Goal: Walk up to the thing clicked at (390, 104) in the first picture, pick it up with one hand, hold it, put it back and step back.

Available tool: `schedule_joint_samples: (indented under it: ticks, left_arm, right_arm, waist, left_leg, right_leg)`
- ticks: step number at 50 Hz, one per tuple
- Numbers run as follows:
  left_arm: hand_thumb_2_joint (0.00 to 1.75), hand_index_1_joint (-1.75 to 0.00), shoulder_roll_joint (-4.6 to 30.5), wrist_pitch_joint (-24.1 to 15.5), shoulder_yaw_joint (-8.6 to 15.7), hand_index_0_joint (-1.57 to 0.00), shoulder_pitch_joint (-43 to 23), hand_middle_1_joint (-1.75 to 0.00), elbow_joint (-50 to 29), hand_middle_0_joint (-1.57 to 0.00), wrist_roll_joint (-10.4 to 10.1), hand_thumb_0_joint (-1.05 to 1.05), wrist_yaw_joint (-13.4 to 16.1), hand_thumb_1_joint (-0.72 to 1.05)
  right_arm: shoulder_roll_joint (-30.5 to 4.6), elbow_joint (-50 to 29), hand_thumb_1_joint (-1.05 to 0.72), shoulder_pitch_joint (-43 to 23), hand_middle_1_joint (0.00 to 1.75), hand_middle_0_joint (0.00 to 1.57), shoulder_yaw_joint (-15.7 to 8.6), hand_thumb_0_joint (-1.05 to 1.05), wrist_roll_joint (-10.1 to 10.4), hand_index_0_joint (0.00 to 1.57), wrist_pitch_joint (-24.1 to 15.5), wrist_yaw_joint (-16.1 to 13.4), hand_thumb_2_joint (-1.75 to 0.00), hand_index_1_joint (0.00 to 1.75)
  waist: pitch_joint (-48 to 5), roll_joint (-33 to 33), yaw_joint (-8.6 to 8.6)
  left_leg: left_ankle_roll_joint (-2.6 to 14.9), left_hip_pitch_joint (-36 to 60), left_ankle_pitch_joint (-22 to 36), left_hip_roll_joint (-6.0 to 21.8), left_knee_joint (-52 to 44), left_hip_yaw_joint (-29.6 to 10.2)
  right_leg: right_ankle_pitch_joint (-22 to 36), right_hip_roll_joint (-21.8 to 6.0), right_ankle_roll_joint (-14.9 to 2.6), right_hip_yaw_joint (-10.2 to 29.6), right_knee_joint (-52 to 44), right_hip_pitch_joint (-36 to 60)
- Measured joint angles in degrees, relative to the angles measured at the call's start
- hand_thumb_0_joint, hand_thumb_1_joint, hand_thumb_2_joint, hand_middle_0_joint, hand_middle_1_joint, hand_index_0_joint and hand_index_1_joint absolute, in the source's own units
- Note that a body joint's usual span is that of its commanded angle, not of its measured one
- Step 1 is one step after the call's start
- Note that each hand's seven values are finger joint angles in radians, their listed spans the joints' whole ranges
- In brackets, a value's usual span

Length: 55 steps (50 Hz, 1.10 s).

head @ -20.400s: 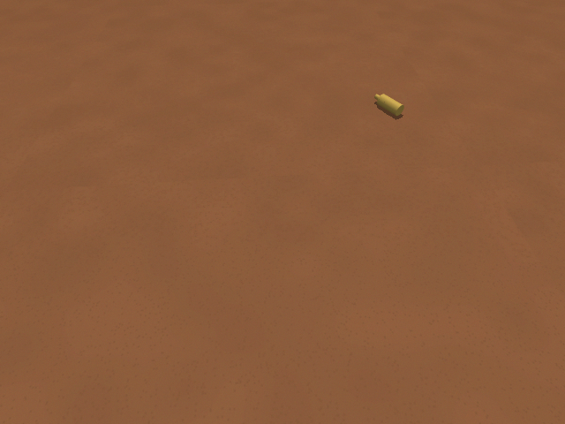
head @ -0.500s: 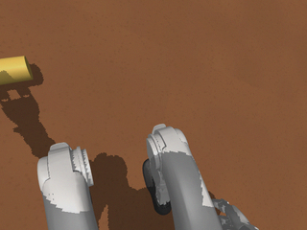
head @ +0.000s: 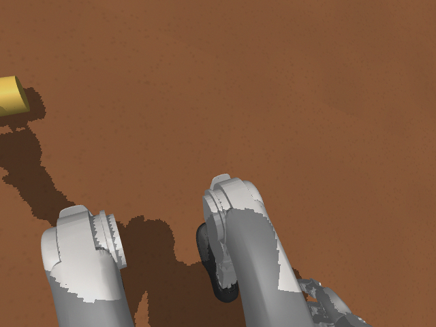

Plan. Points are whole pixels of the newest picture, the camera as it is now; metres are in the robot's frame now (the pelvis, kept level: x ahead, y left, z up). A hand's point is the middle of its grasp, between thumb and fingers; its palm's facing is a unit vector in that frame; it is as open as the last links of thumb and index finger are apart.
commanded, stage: rise first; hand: left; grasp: from above
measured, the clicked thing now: out of the picture +0.53 +0.38 -0.29
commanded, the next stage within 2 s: approach in 0.90 s
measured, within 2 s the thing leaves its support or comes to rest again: neither
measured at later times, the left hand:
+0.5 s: hand out of the picture +0.47 +0.39 -0.18, palm faces -0.45 -0.12 -0.89, open 14.1 cm
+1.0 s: hand out of the picture +0.47 +0.39 -0.17, palm faces -0.46 -0.12 -0.88, open 14.1 cm
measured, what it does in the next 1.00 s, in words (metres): stands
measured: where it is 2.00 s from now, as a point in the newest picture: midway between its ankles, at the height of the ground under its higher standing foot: (169, 294)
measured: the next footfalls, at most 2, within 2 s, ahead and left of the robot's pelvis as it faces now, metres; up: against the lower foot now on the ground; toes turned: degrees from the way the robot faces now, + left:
none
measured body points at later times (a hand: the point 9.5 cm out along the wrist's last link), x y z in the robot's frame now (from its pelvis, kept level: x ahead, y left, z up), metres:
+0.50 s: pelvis +0.00 +0.00 +0.00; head +0.26 +0.13 +0.34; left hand +0.49 +0.40 -0.12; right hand +0.06 -0.26 -0.07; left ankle +0.07 +0.13 -0.29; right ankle +0.10 -0.13 -0.29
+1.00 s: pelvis +0.00 +0.01 +0.00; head +0.26 +0.13 +0.34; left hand +0.49 +0.39 -0.12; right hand +0.06 -0.26 -0.07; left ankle +0.07 +0.13 -0.29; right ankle +0.10 -0.13 -0.29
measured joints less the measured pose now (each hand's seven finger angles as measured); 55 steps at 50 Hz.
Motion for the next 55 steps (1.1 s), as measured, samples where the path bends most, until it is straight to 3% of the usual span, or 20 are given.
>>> schedule_joint_samples:
  ticks: [22,55]
  left_arm:
    - [1.0,-1.04,2.4,0.8,-1.4,-0.1,-2.5,-1.05,2.5,-0.1,0.6,0.0,0.3,-0.54]
    - [1.02,-1.04,2.5,1.3,-2.7,-0.09,-3.2,-1.05,1.1,-0.09,0.1,0.0,-1.2,-0.55]
  right_arm:
    - [-0.1,-1.3,-0.92,0.4,0.3,0.21,2.2,0.0,0.0,0.2,0.0,-0.3,-0.9,0.3]
    - [-0.4,-2.9,-0.91,0.5,0.3,0.21,3.3,0.0,-0.1,0.2,0.4,-0.5,-0.89,0.3]
  waist:
    - [0.8,-0.8,-1.92]
    - [1.2,-1.0,-2.26]
  left_leg:
    - [0.73,-0.5,0.5,0.1,0.3,-0.2]
    - [1.02,-0.3,1.0,0.3,0.0,-0.3]
  right_leg:
    - [0.7,0.0,-0.64,-0.5,-0.4,0.1]
    - [1.4,-0.3,-0.26,-0.8,-1.1,0.4]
